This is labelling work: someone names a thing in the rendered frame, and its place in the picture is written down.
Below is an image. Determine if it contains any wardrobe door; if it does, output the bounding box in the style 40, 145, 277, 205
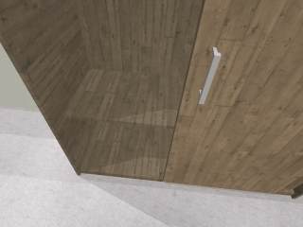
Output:
284, 176, 303, 189
163, 0, 303, 194

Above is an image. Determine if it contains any handle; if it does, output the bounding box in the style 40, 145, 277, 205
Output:
198, 47, 222, 105

